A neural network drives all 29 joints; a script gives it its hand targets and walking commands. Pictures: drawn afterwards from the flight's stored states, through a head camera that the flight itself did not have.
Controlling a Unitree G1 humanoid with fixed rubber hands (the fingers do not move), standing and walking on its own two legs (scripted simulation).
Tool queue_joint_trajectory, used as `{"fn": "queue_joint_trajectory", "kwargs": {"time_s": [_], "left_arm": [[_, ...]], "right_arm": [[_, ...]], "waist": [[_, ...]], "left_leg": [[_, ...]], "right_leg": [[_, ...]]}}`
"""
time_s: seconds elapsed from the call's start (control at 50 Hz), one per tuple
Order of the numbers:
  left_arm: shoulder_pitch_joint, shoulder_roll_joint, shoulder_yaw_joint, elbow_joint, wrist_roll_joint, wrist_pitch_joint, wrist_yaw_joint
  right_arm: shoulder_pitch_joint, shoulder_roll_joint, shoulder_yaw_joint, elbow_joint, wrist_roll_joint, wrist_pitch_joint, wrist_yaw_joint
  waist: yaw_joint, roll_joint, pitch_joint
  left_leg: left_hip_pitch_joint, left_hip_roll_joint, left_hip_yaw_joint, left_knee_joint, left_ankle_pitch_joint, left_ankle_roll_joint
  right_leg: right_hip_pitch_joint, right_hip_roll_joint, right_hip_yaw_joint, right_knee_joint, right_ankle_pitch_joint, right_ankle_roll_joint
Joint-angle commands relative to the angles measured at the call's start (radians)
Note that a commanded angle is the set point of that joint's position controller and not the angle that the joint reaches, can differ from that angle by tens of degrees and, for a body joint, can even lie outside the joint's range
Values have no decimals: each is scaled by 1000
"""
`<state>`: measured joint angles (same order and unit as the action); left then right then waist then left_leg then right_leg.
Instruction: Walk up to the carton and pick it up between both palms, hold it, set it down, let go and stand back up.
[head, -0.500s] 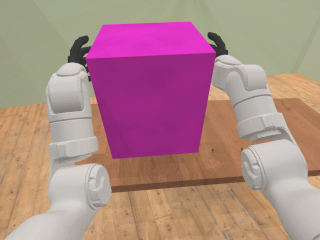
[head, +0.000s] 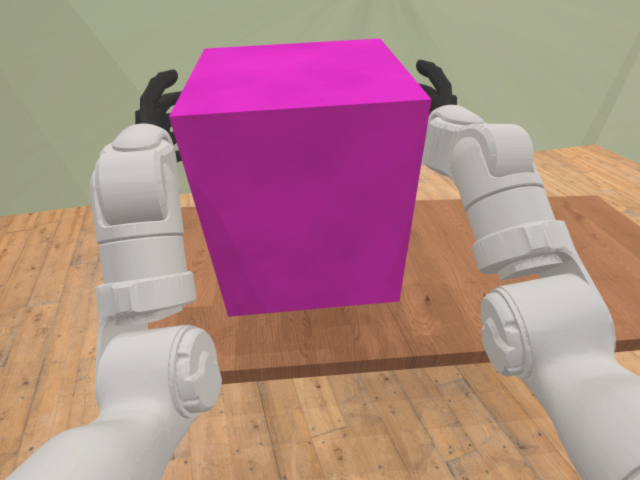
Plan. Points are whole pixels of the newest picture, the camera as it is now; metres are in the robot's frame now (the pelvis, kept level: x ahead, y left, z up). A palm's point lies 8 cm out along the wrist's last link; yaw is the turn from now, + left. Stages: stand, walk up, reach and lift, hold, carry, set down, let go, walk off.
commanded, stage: hold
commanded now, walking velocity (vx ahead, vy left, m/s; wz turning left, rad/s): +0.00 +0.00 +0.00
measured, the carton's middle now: (304, 177) +0.38 +0.00 +0.26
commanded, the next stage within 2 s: none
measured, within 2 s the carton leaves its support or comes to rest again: neither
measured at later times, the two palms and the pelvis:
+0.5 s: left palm (156, 140) +0.36 +0.16 +0.32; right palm (434, 129) +0.37 -0.14 +0.32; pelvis +0.00 +0.00 +0.00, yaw +1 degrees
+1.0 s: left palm (161, 146) +0.36 +0.16 +0.31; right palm (435, 131) +0.37 -0.15 +0.32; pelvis +0.01 +0.00 +0.00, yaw +0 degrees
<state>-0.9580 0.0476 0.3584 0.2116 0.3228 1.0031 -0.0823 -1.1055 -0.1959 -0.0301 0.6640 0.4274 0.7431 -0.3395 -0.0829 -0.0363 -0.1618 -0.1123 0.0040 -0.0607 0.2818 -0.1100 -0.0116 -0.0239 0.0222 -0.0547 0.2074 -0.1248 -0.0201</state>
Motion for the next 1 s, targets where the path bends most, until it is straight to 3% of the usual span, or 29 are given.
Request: {"fn": "queue_joint_trajectory", "kwargs": {"time_s": [0.0,0.38,0.4,0.42,0.44,0.46,0.5,0.58,0.6,0.62,0.64,0.66,0.68,0.74,0.76,0.78,0.82,0.84,0.88,0.92,0.94,0.98], "left_arm": [[-676,-442,-341,-132,-213,-72,-147],[-659,-433,-336,-130,-209,-65,-162],[-670,-416,-317,-61,-215,-66,-168],[-690,-418,-315,-45,-208,-68,-171],[-700,-417,-303,-17,-210,-72,-173],[-697,-419,-291,-12,-203,-76,-175],[-726,-428,-309,-34,-208,-93,-169],[-699,-458,-357,-107,-238,-102,-159],[-680,-453,-349,-101,-227,-89,-161],[-670,-454,-360,-114,-229,-82,-166],[-662,-435,-355,-133,-221,-72,-168],[-666,-432,-359,-140,-210,-63,-166],[-634,-443,-336,-115,-211,-59,-168],[-638,-452,-343,-69,-208,-51,-168],[-629,-453,-340,-86,-202,-51,-166],[-637,-455,-358,-106,-204,-55,-165],[-661,-472,-381,-149,-230,-65,-163],[-656,-469,-374,-169,-228,-63,-165],[-662,-457,-385,-182,-240,-62,-165],[-641,-464,-391,-219,-227,-61,-164],[-644,-448,-380,-218,-216,-57,-164],[-638,-447,-367,-197,-212,-45,-165]], "right_arm": [[-677,379,132,-240,101,-50,85],[-673,392,140,-280,109,-48,65],[-686,377,140,-278,101,-45,66],[-684,386,115,-256,87,-41,68],[-692,394,110,-233,76,-43,72],[-690,401,110,-233,79,-44,78],[-714,414,120,-270,70,-55,84],[-723,417,150,-348,107,-59,66],[-720,400,155,-325,107,-51,64],[-680,391,151,-321,111,-45,61],[-667,387,159,-306,121,-39,61],[-646,364,138,-283,125,-34,64],[-653,363,146,-300,114,-38,71],[-658,359,125,-256,105,-45,80],[-647,365,136,-244,110,-46,83],[-631,365,137,-246,104,-50,85],[-657,367,126,-290,110,-48,78],[-666,374,139,-327,111,-48,76],[-674,385,151,-346,120,-43,69],[-662,389,182,-380,135,-44,72],[-646,389,181,-374,127,-42,69],[-664,381,174,-392,119,-40,70]], "waist": [[-3,74,-297],[-8,58,-294],[-3,49,-242],[-18,61,-224],[-4,29,-183],[9,53,-188],[-8,48,-291],[-16,76,-402],[-15,105,-368],[-26,88,-368],[-17,90,-331],[-26,117,-277],[-6,96,-283],[0,99,-202],[-1,104,-200],[-27,111,-233],[-42,95,-320],[-24,99,-338],[-41,81,-336],[-21,89,-361],[-11,60,-335],[-11,60,-303]], "left_leg": [[81,-39,45,-14,163,-25],[127,-49,43,7,208,-17],[112,-48,51,17,154,-19],[86,-35,40,8,85,-18],[35,-35,35,-7,45,-16],[24,-36,42,-10,35,-12],[35,-40,44,-10,63,-7],[148,-42,35,38,239,-28],[170,-47,32,38,262,-37],[187,-39,22,42,267,-38],[195,-38,22,36,266,-46],[188,-35,20,25,230,-45],[166,-23,10,12,207,-42],[93,-15,9,-12,185,-44],[91,-21,15,-5,210,-51],[98,-24,17,2,217,-57],[135,-33,17,21,240,-60],[159,-32,20,22,249,-54],[170,-34,13,27,276,-54],[191,-36,22,39,334,-45],[186,-40,22,40,329,-43],[175,-29,12,26,275,-32]], "right_leg": [[85,40,-8,-3,126,35],[61,25,-7,-17,166,48],[69,22,2,-28,137,46],[53,19,-1,-16,70,35],[45,15,-9,-29,36,30],[51,8,1,-28,44,28],[63,7,2,-22,75,36],[86,25,3,-20,214,30],[82,21,4,-20,218,27],[80,27,1,-21,220,20],[63,28,4,-21,202,15],[55,32,-6,-24,173,17],[64,37,-8,-26,162,13],[71,30,-3,-37,149,8],[66,24,6,-28,177,8],[69,26,10,-19,175,9],[78,30,6,-30,193,13],[93,29,0,-31,200,10],[100,29,7,-32,229,15],[103,30,10,-25,293,13],[112,29,-1,-22,295,17],[105,25,3,-23,236,18]]}}
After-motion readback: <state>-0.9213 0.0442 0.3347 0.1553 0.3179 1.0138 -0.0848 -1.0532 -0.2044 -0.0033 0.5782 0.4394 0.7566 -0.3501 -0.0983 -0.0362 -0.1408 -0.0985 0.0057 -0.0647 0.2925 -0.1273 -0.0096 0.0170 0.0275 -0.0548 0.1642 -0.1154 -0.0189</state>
